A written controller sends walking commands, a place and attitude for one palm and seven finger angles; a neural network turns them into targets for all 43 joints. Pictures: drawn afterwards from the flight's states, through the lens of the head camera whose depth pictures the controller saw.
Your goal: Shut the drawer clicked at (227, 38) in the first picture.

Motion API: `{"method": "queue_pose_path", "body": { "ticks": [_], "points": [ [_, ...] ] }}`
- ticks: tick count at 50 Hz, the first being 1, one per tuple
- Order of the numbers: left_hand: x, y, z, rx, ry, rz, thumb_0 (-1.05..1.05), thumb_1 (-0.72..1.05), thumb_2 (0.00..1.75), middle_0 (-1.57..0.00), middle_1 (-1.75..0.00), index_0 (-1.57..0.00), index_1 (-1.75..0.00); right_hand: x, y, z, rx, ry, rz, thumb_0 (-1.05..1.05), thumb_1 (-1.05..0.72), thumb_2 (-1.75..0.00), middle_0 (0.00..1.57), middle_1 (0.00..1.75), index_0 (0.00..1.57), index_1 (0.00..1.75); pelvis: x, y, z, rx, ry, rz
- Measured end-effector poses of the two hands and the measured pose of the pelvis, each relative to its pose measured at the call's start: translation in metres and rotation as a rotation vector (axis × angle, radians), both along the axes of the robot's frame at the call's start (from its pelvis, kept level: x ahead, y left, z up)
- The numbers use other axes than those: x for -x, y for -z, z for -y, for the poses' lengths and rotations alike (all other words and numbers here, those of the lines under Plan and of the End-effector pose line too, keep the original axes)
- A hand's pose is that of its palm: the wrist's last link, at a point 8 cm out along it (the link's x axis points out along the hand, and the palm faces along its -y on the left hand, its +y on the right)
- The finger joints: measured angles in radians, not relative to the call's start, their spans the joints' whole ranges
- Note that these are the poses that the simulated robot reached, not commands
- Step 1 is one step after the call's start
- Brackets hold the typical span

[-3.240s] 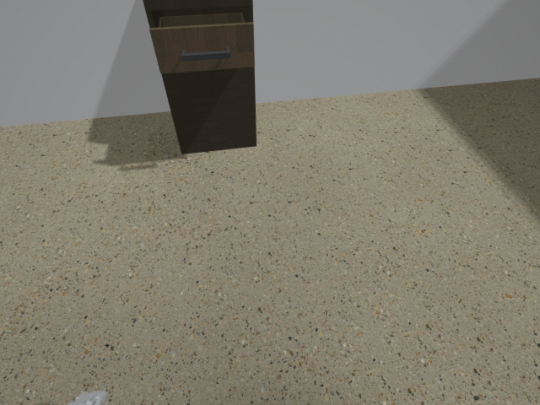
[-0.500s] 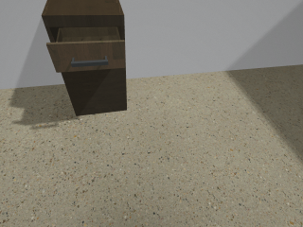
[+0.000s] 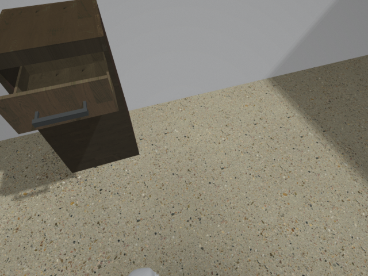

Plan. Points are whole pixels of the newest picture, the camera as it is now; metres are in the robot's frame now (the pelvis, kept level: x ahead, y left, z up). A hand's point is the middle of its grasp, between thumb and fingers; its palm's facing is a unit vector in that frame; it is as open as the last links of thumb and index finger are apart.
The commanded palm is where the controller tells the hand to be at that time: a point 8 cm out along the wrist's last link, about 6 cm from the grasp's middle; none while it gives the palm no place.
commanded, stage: turn to face it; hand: left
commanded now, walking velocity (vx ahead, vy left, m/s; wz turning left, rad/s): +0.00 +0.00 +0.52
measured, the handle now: (61, 113) +0.66 +0.47 -0.10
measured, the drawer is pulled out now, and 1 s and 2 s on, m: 0.19 0.19 0.19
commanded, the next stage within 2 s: take the last steps up to it in 0.64 s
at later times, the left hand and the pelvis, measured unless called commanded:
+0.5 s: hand out of the picture +0.12 +0.23 -0.17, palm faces +0.23 -0.95 -0.22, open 7.4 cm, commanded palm none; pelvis +0.11 +0.03 +0.00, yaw +10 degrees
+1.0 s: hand out of the picture +0.06 +0.17 -0.15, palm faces +0.41 -0.89 -0.22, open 7.3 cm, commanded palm none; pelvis +0.13 +0.00 +0.01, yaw +20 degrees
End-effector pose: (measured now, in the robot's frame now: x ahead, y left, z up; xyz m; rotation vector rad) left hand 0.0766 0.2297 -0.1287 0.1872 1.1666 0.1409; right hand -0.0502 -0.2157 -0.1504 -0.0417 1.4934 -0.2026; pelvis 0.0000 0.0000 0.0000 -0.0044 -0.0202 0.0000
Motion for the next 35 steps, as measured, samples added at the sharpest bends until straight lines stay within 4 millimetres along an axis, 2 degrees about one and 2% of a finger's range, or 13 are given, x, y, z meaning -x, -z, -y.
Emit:
{"method": "queue_pose_path", "body": {
  "ticks": [4,6,11,14,19,26,30,35],
  "points": [
    [-0.007,-0.004,-0.006,-0.003,-0.039,-0.03,-0.01,0.95,0.9,-0.21,-0.3,-0.2,-0.3,-0.087,-0.01,0.005,0.022,-0.064,0.146,0.01,-0.91,-0.9,0.19,0.3,0.19,0.3,-0.028,-0.007,-0.002,0.007,-0.038,-0.007],
    [-0.008,-0.001,-0.009,0.01,-0.067,-0.044,-0.01,0.95,0.9,-0.21,-0.3,-0.2,-0.3,-0.122,-0.014,0.009,0.047,-0.104,0.182,0.01,-0.93,-0.9,0.2,0.3,0.19,0.3,-0.04,-0.007,-0.005,0.013,-0.059,-0.004],
    [-0.005,0.021,-0.022,0.057,-0.155,-0.096,0.0,0.93,0.9,-0.21,-0.3,-0.2,-0.3,-0.201,-0.021,0.002,0.093,-0.218,0.255,0.01,-0.94,-0.9,0.19,0.3,0.19,0.3,-0.072,0.003,-0.022,0.031,-0.103,0.013],
    [-0.003,0.037,-0.034,0.073,-0.199,-0.142,0.0,0.92,0.9,-0.21,-0.3,-0.2,-0.3,-0.236,-0.02,-0.007,0.12,-0.268,0.303,0.01,-0.93,-0.9,0.2,0.3,0.19,0.3,-0.086,0.014,-0.033,0.027,-0.122,0.01],
    [-0.012,0.027,-0.047,0.057,-0.229,-0.156,0.0,0.92,0.9,-0.2,-0.3,-0.2,-0.3,-0.262,-0.028,-0.022,0.116,-0.31,0.312,0.0,-0.92,-0.9,0.2,0.3,0.2,0.3,-0.096,0.005,-0.037,0.015,-0.148,-0.002],
    [-0.028,0.006,-0.05,0.011,-0.251,-0.121,0.0,0.91,0.9,-0.2,-0.3,-0.2,-0.3,-0.278,-0.026,-0.034,0.047,-0.323,0.307,0.0,-0.91,-0.9,0.2,0.3,0.2,0.3,-0.108,-0.005,-0.032,0.006,-0.18,-0.012],
    [-0.037,-0.002,-0.041,-0.017,-0.262,-0.096,0.0,0.91,0.9,-0.2,-0.3,-0.2,-0.3,-0.281,-0.017,-0.026,0.016,-0.317,0.295,0.0,-0.91,-0.9,0.2,0.3,0.2,0.3,-0.114,-0.004,-0.02,-0.007,-0.202,-0.009],
    [-0.036,-0.006,-0.017,-0.045,-0.285,-0.061,0.0,0.91,0.9,-0.2,-0.3,-0.2,-0.3,-0.281,0.0,-0.005,-0.018,-0.319,0.255,0.0,-0.91,-0.9,0.2,0.3,0.2,0.3,-0.119,0.002,0.0,-0.02,-0.236,0.002]
  ]
}}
